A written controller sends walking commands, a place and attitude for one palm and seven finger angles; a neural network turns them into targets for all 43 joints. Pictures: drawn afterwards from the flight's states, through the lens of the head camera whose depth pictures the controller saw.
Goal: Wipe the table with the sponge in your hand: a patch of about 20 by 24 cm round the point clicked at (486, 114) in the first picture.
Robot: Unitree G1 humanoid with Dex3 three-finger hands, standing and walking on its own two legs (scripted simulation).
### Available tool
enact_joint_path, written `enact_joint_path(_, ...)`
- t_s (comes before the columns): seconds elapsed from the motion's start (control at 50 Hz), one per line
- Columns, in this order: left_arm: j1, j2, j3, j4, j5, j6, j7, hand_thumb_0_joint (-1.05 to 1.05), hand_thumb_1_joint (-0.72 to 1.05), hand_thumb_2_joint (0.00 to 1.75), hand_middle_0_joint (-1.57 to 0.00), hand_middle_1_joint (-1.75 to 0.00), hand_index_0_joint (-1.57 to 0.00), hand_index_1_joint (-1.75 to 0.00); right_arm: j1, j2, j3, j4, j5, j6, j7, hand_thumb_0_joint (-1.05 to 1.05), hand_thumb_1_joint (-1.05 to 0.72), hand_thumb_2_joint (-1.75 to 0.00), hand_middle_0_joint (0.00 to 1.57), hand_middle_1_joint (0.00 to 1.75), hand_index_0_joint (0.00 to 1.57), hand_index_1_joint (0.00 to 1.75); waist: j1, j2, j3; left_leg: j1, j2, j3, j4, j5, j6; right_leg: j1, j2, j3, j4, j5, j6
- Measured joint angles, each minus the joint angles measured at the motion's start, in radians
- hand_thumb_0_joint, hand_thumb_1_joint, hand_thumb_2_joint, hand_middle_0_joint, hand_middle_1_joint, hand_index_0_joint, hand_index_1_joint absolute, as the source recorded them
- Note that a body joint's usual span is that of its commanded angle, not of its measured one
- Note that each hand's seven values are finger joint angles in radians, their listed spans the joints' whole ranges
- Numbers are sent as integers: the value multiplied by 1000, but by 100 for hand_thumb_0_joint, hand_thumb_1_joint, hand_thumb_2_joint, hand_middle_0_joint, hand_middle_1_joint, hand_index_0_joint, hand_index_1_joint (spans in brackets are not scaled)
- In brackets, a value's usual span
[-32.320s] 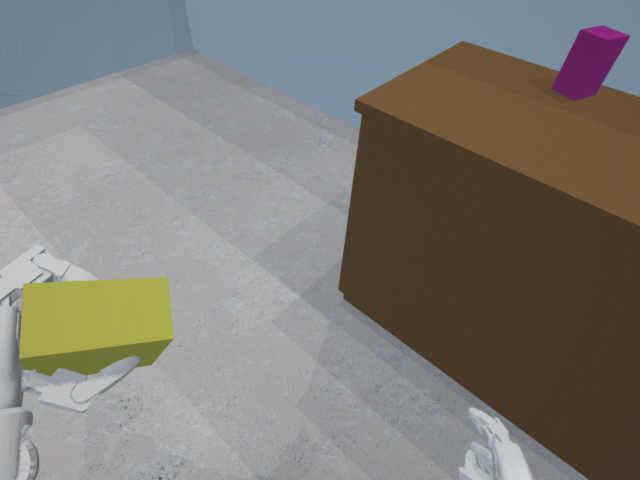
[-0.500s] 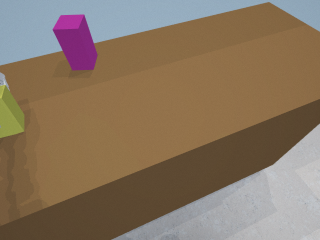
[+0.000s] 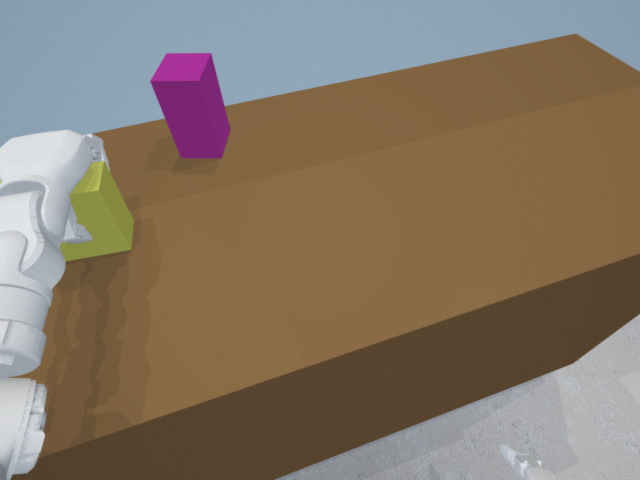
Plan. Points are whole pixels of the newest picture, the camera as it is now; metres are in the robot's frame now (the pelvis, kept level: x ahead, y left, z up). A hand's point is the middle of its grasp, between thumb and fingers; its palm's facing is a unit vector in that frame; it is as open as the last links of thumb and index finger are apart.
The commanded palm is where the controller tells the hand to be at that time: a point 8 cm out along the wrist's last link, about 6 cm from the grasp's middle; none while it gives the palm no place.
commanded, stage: slide across to the middle lane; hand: left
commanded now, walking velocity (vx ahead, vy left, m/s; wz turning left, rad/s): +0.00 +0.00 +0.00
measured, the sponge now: (76, 223) +0.38 +0.36 +0.10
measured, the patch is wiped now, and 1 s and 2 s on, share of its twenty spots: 0.35 0.35 0.50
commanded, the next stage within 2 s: wipe back along the middle lane in 0.30 s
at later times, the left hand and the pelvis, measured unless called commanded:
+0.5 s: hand (98, 202) +0.38 +0.32 +0.14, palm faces -0.07 +0.00 -1.00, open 9.9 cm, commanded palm +0.36 +0.30 +0.17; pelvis +0.00 -0.02 +0.00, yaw +0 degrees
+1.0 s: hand (105, 224) +0.35 +0.29 +0.13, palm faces +0.00 +0.00 -1.00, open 9.9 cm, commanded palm +0.32 +0.27 +0.15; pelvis -0.01 -0.03 +0.00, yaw -1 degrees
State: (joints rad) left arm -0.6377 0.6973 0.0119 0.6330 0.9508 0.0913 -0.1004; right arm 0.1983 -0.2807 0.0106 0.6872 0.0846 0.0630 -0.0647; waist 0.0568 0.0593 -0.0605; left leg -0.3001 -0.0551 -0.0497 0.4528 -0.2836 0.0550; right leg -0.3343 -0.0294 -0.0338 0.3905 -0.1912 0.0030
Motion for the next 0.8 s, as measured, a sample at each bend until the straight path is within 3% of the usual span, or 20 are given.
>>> enact_joint_path(0.2,71,-53,13,-115,7,114,-4,0,-51,110,-75,-140,-75,-141,-38,-3,13,-32,-13,-9,26,0,-90,-90,20,30,20,30,-1,6,3,28,6,5,-25,3,-5,20,5,6,-13,0,10)
enact_joint_path(0.34,56,-73,-32,-133,14,165,-19,0,-50,109,-75,-140,-75,-142,-34,-9,13,-18,-11,-12,20,1,-90,-90,20,30,20,30,8,4,2,27,8,-9,-13,-1,-12,23,6,-8,1,-10,7)
enact_joint_path(0.46,35,-65,-43,-87,25,157,-36,0,-50,109,-75,-140,-74,-142,-25,-7,16,-12,-11,-17,6,1,-90,-90,20,30,20,30,-5,5,2,34,14,-9,-10,-2,-18,27,12,-9,9,-12,2)
enact_joint_path(0.62,122,-66,8,-140,3,121,-20,0,-50,109,-74,-140,-74,-142,5,-15,11,-15,-11,-4,9,1,-90,-90,20,30,20,30,-14,16,-3,48,24,7,-13,-3,-23,30,23,7,14,-10,-2)
enact_joint_path(0.8,183,-90,-4,-211,-5,166,28,0,-49,109,-73,-141,-73,-143,-3,-23,9,-7,-1,6,15,1,-90,-90,20,30,20,30,-4,18,-1,53,26,8,-8,0,-28,30,25,8,28,-11,-7)
